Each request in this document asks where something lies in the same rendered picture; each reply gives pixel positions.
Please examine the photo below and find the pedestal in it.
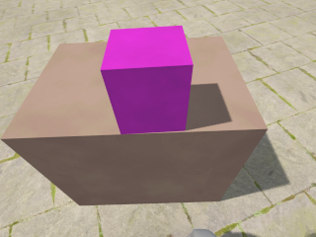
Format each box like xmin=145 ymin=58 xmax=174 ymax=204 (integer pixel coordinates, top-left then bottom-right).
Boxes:
xmin=0 ymin=36 xmax=268 ymax=206

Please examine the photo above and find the carton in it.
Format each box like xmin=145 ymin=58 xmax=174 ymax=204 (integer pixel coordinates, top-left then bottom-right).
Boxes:
xmin=100 ymin=26 xmax=194 ymax=134

